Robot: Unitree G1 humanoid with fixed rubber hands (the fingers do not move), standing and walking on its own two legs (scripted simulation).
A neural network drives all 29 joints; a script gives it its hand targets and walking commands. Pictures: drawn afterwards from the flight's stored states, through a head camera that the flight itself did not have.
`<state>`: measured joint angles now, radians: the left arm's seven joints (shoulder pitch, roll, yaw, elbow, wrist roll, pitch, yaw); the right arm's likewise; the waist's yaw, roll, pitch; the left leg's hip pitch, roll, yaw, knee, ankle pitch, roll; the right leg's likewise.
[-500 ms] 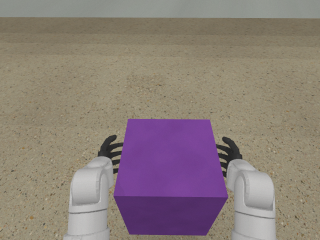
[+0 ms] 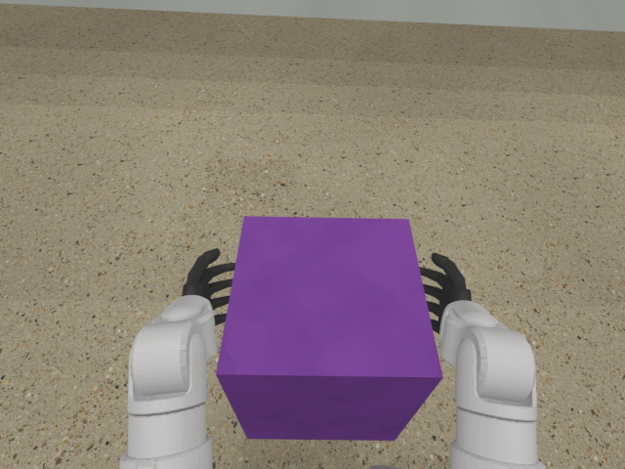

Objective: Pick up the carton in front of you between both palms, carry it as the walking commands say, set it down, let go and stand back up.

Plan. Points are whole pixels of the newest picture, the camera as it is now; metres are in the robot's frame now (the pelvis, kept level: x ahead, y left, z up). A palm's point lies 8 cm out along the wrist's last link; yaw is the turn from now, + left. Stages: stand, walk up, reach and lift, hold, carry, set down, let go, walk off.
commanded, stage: carry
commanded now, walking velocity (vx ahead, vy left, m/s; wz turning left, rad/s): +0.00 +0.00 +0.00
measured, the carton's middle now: (323, 334) +0.28 +0.00 -0.02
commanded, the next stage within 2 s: none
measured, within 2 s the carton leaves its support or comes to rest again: neither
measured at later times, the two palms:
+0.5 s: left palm (223, 213) +0.42 +0.14 +0.07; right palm (432, 211) +0.43 -0.15 +0.07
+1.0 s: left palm (220, 238) +0.40 +0.15 +0.02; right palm (419, 235) +0.42 -0.15 +0.02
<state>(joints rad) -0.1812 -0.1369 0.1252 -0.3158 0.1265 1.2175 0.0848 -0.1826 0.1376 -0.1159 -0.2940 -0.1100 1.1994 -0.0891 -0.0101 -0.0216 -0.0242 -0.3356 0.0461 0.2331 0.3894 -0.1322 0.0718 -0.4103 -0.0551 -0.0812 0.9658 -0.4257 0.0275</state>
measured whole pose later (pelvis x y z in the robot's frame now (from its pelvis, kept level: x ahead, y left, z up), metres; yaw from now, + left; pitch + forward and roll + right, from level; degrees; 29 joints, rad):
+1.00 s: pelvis +0.13 -0.02 -0.01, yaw +4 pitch +2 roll +0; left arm -0.20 -0.14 0.17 0.18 0.24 0.77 0.02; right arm -0.20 0.14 -0.17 0.17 -0.25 0.77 -0.02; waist 0.00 0.01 -0.11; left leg -0.17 0.06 0.17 0.54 -0.40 0.00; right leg -0.34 -0.07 -0.17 0.57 -0.27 -0.01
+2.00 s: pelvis +0.08 +0.00 -0.01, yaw +4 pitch +1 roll +0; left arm -0.24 -0.15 0.19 0.19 0.25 0.74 0.02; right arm -0.23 0.15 -0.19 0.19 -0.25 0.74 -0.02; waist 0.00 0.00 -0.09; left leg -0.23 0.03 0.19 0.55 -0.35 0.04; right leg -0.37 -0.10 -0.16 0.51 -0.16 0.01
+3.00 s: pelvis +0.07 -0.06 -0.01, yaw +18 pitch -3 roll +0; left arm -0.59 -0.14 0.52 0.64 0.47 0.51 -0.09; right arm -0.54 0.24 -0.50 0.51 -0.43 0.58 -0.03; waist -0.02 0.02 0.08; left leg -0.27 -0.02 -0.11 0.61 -0.30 0.01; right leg -0.31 0.04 0.05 0.57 -0.21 -0.01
